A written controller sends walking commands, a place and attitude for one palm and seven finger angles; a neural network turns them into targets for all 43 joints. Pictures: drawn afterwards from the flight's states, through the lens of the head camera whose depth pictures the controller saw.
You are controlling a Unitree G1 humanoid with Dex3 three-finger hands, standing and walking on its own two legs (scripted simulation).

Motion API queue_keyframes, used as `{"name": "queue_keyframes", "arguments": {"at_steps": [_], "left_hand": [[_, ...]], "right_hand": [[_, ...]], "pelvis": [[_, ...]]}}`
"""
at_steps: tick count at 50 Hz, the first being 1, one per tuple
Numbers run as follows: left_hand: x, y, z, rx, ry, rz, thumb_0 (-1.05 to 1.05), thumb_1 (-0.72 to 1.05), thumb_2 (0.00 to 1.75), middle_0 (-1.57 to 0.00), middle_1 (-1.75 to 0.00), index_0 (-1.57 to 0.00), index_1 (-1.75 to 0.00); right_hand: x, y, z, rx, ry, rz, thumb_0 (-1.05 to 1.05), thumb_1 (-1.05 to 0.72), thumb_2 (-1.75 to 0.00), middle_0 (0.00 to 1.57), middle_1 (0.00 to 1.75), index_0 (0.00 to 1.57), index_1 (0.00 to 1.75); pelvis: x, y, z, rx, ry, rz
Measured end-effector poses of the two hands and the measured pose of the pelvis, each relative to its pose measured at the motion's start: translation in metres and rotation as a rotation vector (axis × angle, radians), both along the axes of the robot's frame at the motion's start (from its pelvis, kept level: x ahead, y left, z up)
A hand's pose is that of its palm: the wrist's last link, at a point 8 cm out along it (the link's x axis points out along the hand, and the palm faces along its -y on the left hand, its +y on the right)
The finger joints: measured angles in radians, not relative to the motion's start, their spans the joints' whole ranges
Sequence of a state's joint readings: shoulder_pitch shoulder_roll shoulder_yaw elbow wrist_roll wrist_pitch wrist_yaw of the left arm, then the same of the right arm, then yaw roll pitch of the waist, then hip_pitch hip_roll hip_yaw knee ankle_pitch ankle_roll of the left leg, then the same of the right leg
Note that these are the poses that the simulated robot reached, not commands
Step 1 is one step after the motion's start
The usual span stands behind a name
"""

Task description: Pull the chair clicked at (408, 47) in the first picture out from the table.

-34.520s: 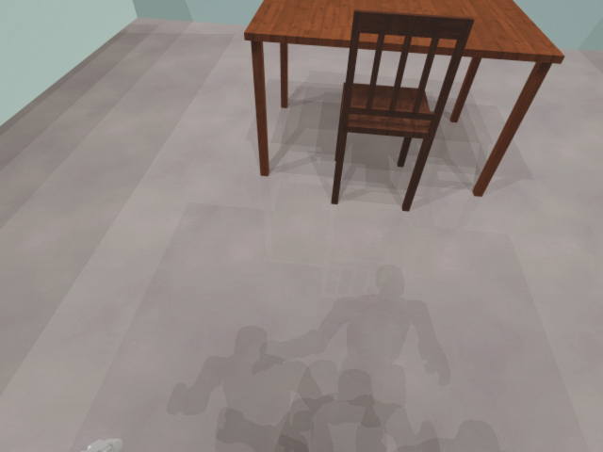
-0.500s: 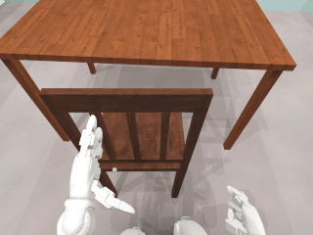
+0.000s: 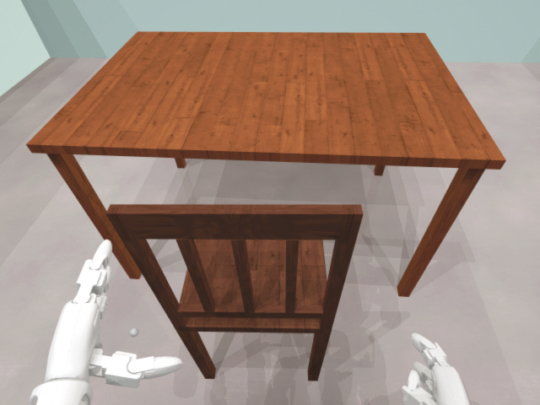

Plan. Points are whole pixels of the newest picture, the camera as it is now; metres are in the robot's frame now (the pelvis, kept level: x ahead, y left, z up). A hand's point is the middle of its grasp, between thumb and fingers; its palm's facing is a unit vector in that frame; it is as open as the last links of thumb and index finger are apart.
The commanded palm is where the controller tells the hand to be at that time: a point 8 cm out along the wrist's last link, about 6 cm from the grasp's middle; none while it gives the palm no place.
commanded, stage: draw the hand back to the body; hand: left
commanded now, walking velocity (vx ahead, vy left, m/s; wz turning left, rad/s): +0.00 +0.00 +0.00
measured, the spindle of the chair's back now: (244, 277) +0.37 +0.09 -0.08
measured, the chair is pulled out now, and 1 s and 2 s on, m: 0.18 0.18 0.18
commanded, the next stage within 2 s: step back with the hand held close in 0.82 s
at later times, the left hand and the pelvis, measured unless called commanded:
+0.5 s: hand (6, 281) +0.19 +0.28 +0.20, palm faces +0.48 -0.77 -0.42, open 8.7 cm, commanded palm +0.14 +0.31 +0.20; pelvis +0.00 +0.01 +0.03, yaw +0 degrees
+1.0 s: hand (16, 277) +0.20 +0.28 +0.19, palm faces +0.46 -0.80 -0.40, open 7.4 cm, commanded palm +0.14 +0.31 +0.20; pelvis +0.00 +0.01 +0.03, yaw +0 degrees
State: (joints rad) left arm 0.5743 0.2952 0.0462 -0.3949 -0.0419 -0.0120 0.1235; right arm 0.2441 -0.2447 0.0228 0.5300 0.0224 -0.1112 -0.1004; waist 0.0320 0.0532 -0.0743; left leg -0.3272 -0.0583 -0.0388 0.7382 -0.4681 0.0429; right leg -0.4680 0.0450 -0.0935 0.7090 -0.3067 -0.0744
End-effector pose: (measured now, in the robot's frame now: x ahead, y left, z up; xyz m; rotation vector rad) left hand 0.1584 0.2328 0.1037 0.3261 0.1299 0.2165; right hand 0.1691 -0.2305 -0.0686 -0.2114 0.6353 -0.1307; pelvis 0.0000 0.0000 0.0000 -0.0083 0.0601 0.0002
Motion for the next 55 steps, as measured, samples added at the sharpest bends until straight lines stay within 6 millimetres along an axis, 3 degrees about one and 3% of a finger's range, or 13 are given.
{"name": "queue_keyframes", "arguments": {"at_steps": [12,25,35,55], "left_hand": [[-0.001,0.040,0.059,0.107,-0.166,0.112,0.00,0.23,0.57,-0.11,-0.16,-0.12,-0.16],[-0.014,0.079,0.110,0.228,-0.317,0.203,0.01,0.69,0.80,-0.18,-0.26,-0.18,-0.25],[-0.010,0.074,0.086,0.145,-0.256,0.179,0.01,0.86,0.88,-0.20,-0.29,-0.21,-0.29],[0.002,0.084,0.112,0.257,-0.323,0.153,0.01,0.89,0.89,-0.21,-0.30,-0.21,-0.30]], "right_hand": [[0.021,0.027,0.015,0.038,-0.036,0.060,0.01,-0.91,-0.90,0.20,0.30,0.20,0.30],[0.019,0.038,0.018,0.049,-0.010,0.092,0.01,-0.90,-0.90,0.20,0.30,0.21,0.30],[0.006,0.028,0.017,0.019,0.031,0.070,0.01,-0.90,-0.90,0.20,0.30,0.20,0.30],[0.005,0.024,0.017,0.016,0.053,0.041,0.01,-0.90,-0.90,0.20,0.30,0.21,0.30]], "pelvis": [[0.006,0.007,0.017,-0.004,-0.083,0.000],[0.005,0.012,0.025,-0.008,-0.132,-0.003],[0.002,0.015,0.027,-0.008,-0.135,-0.006],[-0.002,0.016,0.027,-0.012,-0.088,-0.005]]}}
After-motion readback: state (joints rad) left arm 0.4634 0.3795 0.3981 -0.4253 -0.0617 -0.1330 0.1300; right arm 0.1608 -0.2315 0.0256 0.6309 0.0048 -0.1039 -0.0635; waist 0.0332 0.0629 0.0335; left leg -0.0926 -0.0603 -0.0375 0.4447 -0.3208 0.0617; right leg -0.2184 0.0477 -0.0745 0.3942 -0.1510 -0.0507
